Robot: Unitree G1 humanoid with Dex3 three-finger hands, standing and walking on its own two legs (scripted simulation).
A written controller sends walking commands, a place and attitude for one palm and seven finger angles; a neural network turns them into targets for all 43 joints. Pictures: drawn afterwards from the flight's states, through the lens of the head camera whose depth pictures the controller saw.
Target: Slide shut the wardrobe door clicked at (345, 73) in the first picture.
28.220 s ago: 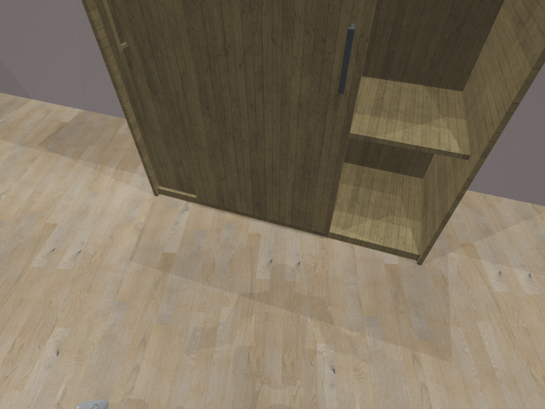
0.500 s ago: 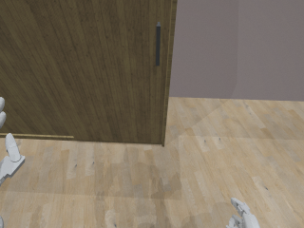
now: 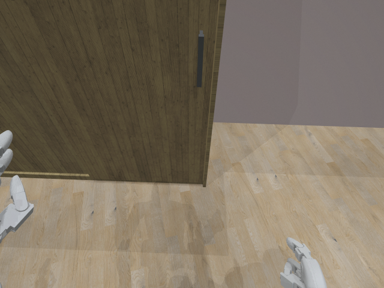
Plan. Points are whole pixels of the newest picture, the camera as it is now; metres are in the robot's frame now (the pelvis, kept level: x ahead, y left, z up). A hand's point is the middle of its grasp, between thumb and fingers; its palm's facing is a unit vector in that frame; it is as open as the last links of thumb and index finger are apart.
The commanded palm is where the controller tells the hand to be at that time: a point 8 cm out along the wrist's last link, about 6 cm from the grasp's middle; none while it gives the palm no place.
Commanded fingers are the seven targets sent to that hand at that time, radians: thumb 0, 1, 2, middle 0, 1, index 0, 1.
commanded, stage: let the arm hang, fingers relaxed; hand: left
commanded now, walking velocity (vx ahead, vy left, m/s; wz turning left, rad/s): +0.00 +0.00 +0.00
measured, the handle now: (200, 60) +0.77 +0.03 +0.08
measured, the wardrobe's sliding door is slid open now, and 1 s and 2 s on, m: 0.00 0.00 0.00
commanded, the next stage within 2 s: look to check the result in 1.14 s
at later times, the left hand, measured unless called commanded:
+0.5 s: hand out of the picture -0.02 +0.20 -0.18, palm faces +0.00 -0.98 -0.20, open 7.1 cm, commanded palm none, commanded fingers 0.00 0.90 0.90 -0.20 -0.30 -0.20 -0.30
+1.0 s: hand out of the picture +0.02 +0.20 -0.17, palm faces -0.02 -0.98 -0.20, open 7.3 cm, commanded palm none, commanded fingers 0.00 0.90 0.90 -0.20 -0.30 -0.20 -0.30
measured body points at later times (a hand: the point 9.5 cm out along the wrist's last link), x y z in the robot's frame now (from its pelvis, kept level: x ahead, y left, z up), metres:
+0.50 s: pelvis -0.02 +0.01 +0.01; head +0.02 +0.03 +0.45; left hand -0.02 +0.26 -0.16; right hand -0.01 -0.23 -0.14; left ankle +0.01 +0.12 -0.74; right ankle -0.01 -0.09 -0.74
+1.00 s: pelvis -0.01 +0.02 +0.01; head +0.01 +0.02 +0.46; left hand +0.02 +0.25 -0.15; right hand +0.00 -0.20 -0.15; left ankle +0.01 +0.12 -0.74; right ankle -0.01 -0.09 -0.74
